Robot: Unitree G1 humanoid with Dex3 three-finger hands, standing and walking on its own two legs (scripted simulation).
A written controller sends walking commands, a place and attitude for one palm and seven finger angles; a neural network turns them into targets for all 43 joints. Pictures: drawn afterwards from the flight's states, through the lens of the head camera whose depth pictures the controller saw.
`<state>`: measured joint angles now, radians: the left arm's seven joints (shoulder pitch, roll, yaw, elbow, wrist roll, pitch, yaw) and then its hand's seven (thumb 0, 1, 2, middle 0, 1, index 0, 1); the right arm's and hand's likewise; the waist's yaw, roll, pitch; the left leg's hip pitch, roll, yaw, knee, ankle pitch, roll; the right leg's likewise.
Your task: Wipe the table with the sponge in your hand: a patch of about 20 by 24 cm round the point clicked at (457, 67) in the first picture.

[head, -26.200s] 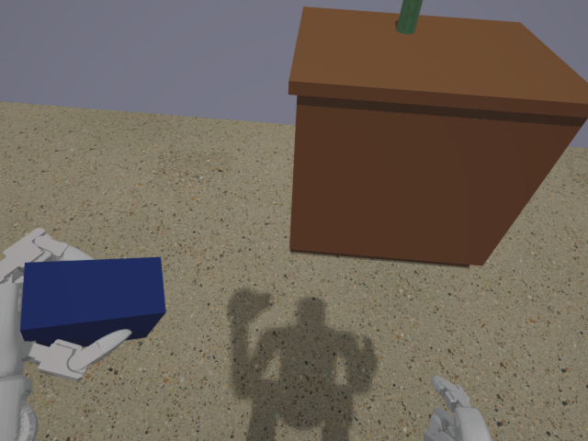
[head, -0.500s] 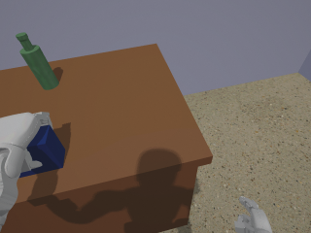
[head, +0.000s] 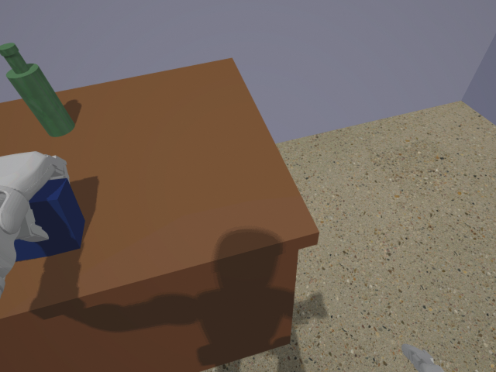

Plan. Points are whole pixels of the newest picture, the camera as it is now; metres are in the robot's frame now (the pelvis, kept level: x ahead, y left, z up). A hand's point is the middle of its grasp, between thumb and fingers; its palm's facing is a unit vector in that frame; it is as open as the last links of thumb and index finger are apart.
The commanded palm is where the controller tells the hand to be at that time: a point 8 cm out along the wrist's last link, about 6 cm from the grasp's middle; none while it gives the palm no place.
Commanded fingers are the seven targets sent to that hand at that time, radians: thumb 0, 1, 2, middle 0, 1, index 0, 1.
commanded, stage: wipe forward along the first lane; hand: left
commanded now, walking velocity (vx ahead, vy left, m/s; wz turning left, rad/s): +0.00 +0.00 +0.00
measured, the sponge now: (40, 228) +0.28 +0.38 +0.09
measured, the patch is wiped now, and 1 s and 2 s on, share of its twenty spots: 0.30 0.45 0.45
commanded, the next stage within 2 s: none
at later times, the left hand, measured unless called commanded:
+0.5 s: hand (39, 189) +0.33 +0.38 +0.14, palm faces -0.20 +0.05 -0.98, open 9.9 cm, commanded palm +0.36 +0.38 +0.15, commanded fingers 0.00 0.10 1.30 -1.20 -1.60 -1.20 -1.60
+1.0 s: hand (42, 176) +0.36 +0.40 +0.14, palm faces -0.22 +0.05 -0.97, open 9.8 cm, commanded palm +0.39 +0.39 +0.15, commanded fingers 0.00 0.10 1.30 -1.20 -1.60 -1.20 -1.60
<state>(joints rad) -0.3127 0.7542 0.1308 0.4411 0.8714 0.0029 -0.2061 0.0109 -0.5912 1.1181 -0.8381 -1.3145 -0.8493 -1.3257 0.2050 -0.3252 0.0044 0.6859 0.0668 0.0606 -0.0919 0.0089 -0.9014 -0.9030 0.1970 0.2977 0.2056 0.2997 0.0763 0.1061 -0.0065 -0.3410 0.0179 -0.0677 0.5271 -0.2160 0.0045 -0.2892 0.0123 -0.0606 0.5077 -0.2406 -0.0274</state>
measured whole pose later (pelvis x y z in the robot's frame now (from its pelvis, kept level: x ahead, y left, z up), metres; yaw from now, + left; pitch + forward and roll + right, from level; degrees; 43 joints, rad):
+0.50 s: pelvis -0.01 -0.02 -0.01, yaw -2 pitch +7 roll +0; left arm -0.53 0.88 0.16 0.86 0.93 -0.19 -0.14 0.02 -0.61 1.12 -0.84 -1.31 -0.85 -1.34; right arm 0.28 -0.33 -0.01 0.71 0.09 0.08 -0.08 0.01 -0.90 -0.90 0.20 0.30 0.21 0.30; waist 0.06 0.10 -0.06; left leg -0.53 0.00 -0.14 0.67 -0.29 0.04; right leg -0.49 0.05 -0.04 0.64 -0.27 -0.06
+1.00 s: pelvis -0.01 -0.02 -0.02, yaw -4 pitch +10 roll -1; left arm -0.64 0.97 0.16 1.01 0.95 -0.23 -0.14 0.01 -0.61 1.13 -0.84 -1.31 -0.86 -1.35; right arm 0.32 -0.34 0.01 0.71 0.10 0.08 -0.10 0.01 -0.90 -0.90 0.20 0.30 0.21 0.30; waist 0.03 0.09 -0.08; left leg -0.61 -0.01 -0.16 0.73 -0.31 0.04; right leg -0.57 0.08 -0.04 0.68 -0.28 -0.06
